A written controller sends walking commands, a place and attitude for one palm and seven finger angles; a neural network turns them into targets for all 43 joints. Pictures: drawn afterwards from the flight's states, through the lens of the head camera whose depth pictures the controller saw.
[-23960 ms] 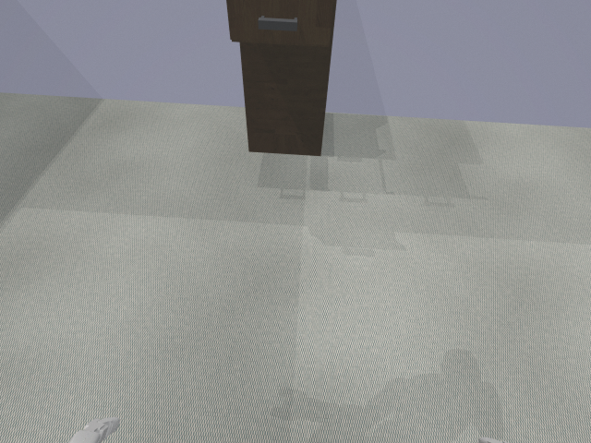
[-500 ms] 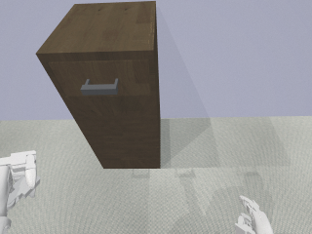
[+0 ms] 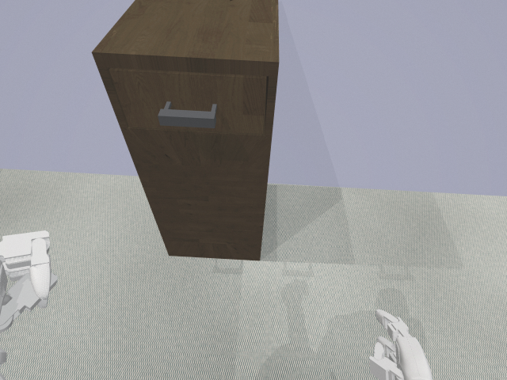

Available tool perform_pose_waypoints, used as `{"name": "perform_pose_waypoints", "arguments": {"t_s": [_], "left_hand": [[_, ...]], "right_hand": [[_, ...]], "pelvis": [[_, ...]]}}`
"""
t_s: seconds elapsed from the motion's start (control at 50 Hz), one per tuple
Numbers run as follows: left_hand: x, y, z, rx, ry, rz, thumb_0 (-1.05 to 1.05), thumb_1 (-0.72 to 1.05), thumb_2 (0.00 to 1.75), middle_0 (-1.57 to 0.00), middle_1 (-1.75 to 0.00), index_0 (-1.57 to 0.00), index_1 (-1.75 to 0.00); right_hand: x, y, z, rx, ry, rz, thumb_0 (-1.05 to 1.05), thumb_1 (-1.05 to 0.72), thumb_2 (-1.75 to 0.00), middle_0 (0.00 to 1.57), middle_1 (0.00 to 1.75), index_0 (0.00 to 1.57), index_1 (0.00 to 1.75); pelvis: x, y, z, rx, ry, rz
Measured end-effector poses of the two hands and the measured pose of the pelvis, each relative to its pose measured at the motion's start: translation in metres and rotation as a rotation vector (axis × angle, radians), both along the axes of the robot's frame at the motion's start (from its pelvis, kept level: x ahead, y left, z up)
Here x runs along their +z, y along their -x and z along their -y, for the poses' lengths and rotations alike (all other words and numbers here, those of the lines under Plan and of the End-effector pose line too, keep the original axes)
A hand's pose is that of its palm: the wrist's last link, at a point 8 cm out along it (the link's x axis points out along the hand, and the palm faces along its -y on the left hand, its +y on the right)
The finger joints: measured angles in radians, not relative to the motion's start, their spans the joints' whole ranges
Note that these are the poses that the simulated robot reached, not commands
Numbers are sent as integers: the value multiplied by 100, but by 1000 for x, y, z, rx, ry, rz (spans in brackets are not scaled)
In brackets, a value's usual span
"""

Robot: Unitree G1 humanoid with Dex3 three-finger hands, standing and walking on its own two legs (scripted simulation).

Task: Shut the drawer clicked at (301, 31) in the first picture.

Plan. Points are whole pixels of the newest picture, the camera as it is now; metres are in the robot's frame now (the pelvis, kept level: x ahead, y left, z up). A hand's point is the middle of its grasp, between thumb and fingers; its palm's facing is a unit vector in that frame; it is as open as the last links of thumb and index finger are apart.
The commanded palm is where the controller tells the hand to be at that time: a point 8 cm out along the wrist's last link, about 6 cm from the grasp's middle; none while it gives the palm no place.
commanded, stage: step back with the hand held close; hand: left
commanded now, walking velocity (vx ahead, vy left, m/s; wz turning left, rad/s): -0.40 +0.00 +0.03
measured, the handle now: (189, 112) +0.66 +0.20 +0.03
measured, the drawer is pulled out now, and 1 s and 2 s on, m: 0.00 0.00 0.00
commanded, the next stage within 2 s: stop stepping back and stand still in 0.50 s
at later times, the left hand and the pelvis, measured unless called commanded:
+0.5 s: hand (54, 355) +0.12 +0.20 +0.17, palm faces +0.10 -0.82 -0.56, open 3.3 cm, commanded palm +0.04 +0.26 +0.19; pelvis -0.11 -0.01 +0.00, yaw -4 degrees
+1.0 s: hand out of the picture -0.02 +0.23 +0.19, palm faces +0.37 -0.79 -0.49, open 3.3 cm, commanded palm -0.08 +0.28 +0.19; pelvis -0.21 +0.00 +0.00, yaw +0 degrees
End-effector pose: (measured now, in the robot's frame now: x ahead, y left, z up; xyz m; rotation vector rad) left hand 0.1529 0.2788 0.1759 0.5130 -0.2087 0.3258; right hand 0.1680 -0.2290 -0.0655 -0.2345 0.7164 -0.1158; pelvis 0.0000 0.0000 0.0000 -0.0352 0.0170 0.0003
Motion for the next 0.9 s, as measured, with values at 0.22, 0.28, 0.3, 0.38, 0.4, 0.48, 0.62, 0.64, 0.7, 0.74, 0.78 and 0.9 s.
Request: {"name": "perform_pose_waypoints", "arguments": {"t_s": [0.22, 0.28, 0.3, 0.38, 0.4, 0.48, 0.62, 0.64, 0.7, 0.74, 0.78, 0.9], "left_hand": [[25, 13, -20, -25, -97, 85, 2, 88, 90, -141, -160, -141, -160], [26, 14, -18, -42, -74, 72, 2, 89, 90, -141, -160, -141, -160], [23, 14, -15, -57, -61, 57, 2, 89, 90, -140, -160, -141, -160], [8, 16, 6, -151, -29, -17, 2, 89, 90, -140, -160, -141, -160], [6, 20, 12, -178, -30, -32, 2, 89, 90, -140, -160, -141, -160], [13, 49, 34, -264, -92, -55, 2, 89, 90, -140, -160, -140, -160], [52, 138, 40, -201, -183, 12, 2, 88, 90, -140, -160, -140, -160], [52, 148, 35, -151, -168, 16, 2, 88, 90, -140, -160, -141, -160], [36, 169, 17, 12, -82, 1, 1, 88, 90, -140, -160, -141, -160], [17, 176, 8, 101, -7, -21, 1, 88, 90, -140, -160, -141, -160], [0, 179, 6, 147, 67, -38, 1, 89, 90, -140, -160, -141, -160], [-1, 194, 13, 42, 95, 23, 2, 89, 90, -140, -160, -141, -160]], "right_hand": [[4, 40, -4, -16, 62, -75, 1, -90, -90, 21, 30, 20, 30], [7, 42, -8, -9, 50, -71, 1, -90, -90, 21, 30, 20, 30], [8, 42, -9, -3, 46, -68, 1, -90, -90, 21, 30, 20, 30], [7, 50, -10, 29, 25, -45, 1, -90, -90, 21, 30, 20, 30], [7, 53, -9, 35, 19, -35, 1, -90, -90, 21, 30, 20, 30], [4, 75, -2, 48, -3, 9, 1, -90, -90, 21, 30, 20, 30], [-3, 140, 19, -14, -46, -46, 1, -90, -90, 21, 30, 20, 30], [-2, 150, 23, -32, -48, -66, 1, -90, -90, 21, 30, 20, 30], [0, 172, 32, -66, -35, -79, 1, -90, -90, 21, 30, 20, 30], [0, 182, 37, -70, -13, -64, 1, -90, -90, 21, 30, 20, 30], [0, 189, 40, -62, 15, -55, 1, -90, -90, 21, 30, 20, 30], [6, 203, 30, -34, 75, -8, 1, -90, -90, 20, 30, 20, 30]], "pelvis": [[8, 14, -10, 21, 34, -56], [12, 21, -9, -14, 32, -95], [13, 25, -8, -24, 31, -104], [13, 54, -3, -49, 22, -112], [12, 63, -1, -53, 18, -109], [4, 98, 10, -62, -8, -91], [8, 140, 25, -30, -33, -37], [10, 141, 27, -35, -51, -37], [16, 149, 28, -46, -83, -32], [16, 157, 26, -33, -85, -30], [16, 164, 22, -9, -79, -29], [7, 191, 6, 35, -56, -13]]}}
